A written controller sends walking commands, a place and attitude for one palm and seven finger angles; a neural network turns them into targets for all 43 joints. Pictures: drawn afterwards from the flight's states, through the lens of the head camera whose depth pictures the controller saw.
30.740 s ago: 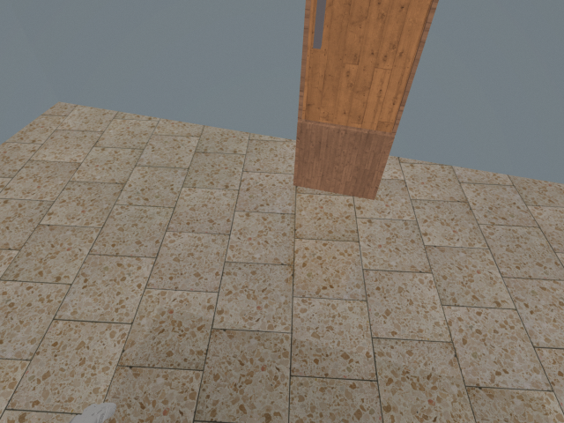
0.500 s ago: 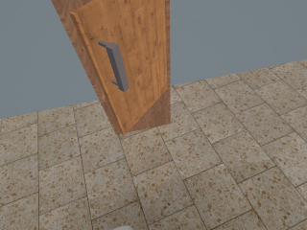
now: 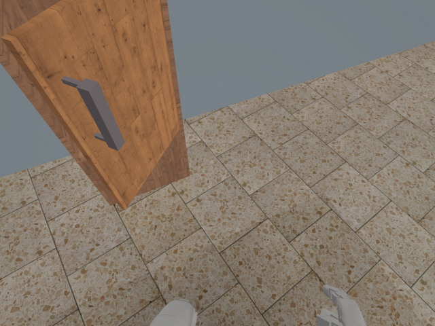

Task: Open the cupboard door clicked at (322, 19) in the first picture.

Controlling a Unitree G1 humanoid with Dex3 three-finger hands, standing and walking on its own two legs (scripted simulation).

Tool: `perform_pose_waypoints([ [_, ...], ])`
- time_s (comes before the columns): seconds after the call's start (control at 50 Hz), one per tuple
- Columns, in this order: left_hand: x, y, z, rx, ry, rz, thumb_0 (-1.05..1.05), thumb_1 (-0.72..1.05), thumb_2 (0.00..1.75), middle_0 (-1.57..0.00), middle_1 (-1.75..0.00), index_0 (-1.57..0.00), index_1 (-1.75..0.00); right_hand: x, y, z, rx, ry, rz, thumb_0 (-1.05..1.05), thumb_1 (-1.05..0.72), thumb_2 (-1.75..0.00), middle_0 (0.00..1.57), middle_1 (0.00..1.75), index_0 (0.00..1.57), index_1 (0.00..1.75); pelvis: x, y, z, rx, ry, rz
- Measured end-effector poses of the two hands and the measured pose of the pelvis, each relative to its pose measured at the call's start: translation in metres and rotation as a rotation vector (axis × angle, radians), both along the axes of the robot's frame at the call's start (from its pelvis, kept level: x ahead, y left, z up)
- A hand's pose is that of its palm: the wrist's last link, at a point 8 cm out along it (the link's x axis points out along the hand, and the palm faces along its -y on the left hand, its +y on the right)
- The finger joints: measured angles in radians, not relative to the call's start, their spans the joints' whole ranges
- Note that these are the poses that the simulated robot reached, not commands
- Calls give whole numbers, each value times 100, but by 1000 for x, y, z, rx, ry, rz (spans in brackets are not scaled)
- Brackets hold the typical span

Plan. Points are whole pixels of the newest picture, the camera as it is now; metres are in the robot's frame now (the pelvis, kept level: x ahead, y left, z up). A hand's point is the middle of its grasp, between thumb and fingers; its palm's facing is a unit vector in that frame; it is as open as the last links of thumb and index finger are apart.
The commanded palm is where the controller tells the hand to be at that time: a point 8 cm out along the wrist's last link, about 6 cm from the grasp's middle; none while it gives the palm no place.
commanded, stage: walk to a spot facing it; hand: left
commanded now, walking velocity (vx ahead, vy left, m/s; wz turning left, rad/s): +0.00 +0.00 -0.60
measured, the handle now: (94, 115) +0.46 +0.31 +0.07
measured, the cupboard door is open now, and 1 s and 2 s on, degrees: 42 42 42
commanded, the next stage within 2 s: none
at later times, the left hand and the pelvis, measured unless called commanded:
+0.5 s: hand (143, 279) +0.20 +0.19 -0.16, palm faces -0.36 -0.91 -0.22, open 7.4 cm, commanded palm none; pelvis +0.02 +0.03 +0.00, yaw -21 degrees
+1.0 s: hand (168, 281) +0.21 +0.14 -0.18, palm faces -0.51 -0.84 -0.18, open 7.4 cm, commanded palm none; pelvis +0.08 -0.01 +0.00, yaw -37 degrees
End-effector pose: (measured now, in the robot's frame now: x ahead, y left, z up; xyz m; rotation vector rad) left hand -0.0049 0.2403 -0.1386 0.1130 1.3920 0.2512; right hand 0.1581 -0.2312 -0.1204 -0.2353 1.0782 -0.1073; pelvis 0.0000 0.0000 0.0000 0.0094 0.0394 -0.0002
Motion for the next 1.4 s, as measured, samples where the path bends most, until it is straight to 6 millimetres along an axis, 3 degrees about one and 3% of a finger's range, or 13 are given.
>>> perform_pose_waypoints([
  [0.14, 39, 48, -21, -5, -1, -85, 1, 90, 90, -20, -30, -21, -30, -17, 21, 4, -47, -44, -67, 1, -91, -90, 20, 30, 20, 30, 12, 33, -12, -31, 0, -83],
  [0.24, 93, 67, -10, -2, -67, -199, 1, 91, 90, -20, -30, -20, -30, -68, 27, 11, -69, 47, -138, 1, -91, -90, 20, 30, 20, 30, 14, 44, -1, -47, -10, -161],
  [0.32, 136, 65, -1, -5, -117, -293, 1, 91, 90, -20, -30, -20, -30, -115, 27, 11, -64, 123, -237, 1, -91, -90, 20, 30, 20, 30, 16, 48, 4, -55, -7, -223],
  [0.42, 183, 38, 4, -17, -156, -421, 1, 91, 90, -19, -30, -20, -30, -177, 25, 5, -45, 208, -375, 1, -91, -90, 20, 30, 20, 30, 18, 45, 2, -47, -11, -303],
  [0.54, 233, -26, 8, -31, -224, -585, 1, 91, 90, -19, -30, -20, -30, -244, 19, -16, 12, 299, -519, 1, -91, -90, 20, 30, 20, 30, 18, 26, -8, -22, -15, -389],
  [0.62, 248, -65, 10, -24, -287, -667, 0, 91, 90, -20, -30, -20, -30, -269, 9, -34, 53, 341, -599, 1, -91, -90, 20, 30, 20, 30, 15, 11, -17, -13, -22, -440],
  [0.78, 231, -91, 16, -39, -214, -708, 0, 91, 90, -20, -30, -21, -30, -238, -10, -20, 73, 214, -664, 1, -91, -90, 20, 30, 20, 30, 21, -4, 0, 6, -32, -527],
  [0.94, 225, -72, 5, -65, -112, -679, 0, 90, 90, -20, -30, -21, -30, -173, -27, -5, 40, 91, -657, 1, -91, -90, 20, 30, 20, 30, 56, -7, 1, -7, -11, -600],
  [1.02, 237, -52, -13, -57, -29, -672, 1, 90, 90, -20, -30, -21, -30, -135, -36, -1, -21, 13, -661, 1, -91, -90, 20, 30, 20, 30, 87, -7, -9, -23, 9, -651],
  [1.1, 270, -57, -17, -52, 35, -738, 1, 91, 90, -20, -30, -20, -30, -128, -30, 7, -50, 2, -711, 1, -91, -90, 20, 30, 20, 30, 113, -13, -7, -27, -1, -717],
  [1.16, 310, -82, -11, -71, 10, -801, 1, 91, 90, -20, -30, -20, -30, -140, -17, 12, -32, 65, -774, 0, -91, -90, 20, 30, 20, 30, 131, -24, 1, -39, 3, -753],
  [1.24, 367, -136, -7, -104, -63, -887, 1, 91, 90, -19, -30, -20, -30, -163, 9, 8, 25, 193, -871, 0, -91, -90, 20, 30, 20, 30, 153, -42, 4, -47, 8, -808],
  [1.4, 459, -297, -8, -178, -182, -1108, 1, 91, 90, -19, -30, -20, -30, -200, 60, -6, 205, 446, -1079, 1, -91, -90, 20, 30, 20, 30, 193, -102, -10, -35, 8, -913],
])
